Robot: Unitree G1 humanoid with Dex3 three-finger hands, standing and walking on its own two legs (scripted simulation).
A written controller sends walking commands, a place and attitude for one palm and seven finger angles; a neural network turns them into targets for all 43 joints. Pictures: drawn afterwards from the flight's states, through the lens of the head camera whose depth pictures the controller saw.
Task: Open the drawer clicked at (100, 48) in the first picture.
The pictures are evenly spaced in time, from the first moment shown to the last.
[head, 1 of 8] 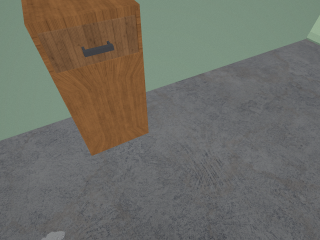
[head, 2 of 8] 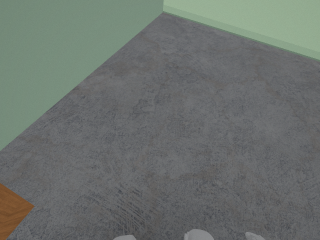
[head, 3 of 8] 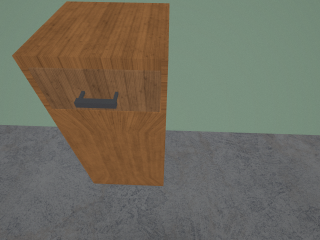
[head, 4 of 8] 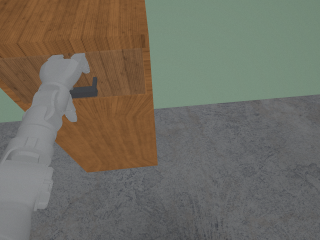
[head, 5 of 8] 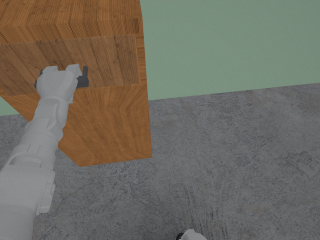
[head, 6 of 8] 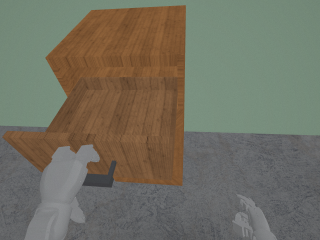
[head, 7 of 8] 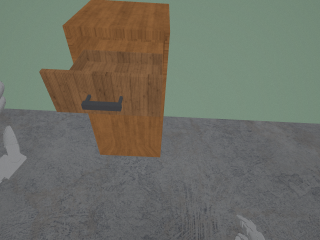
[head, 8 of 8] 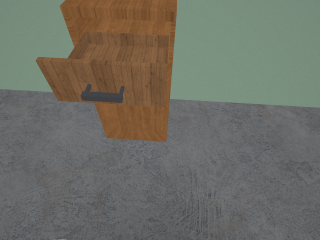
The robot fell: no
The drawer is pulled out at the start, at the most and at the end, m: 0.00 0.30 0.30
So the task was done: yes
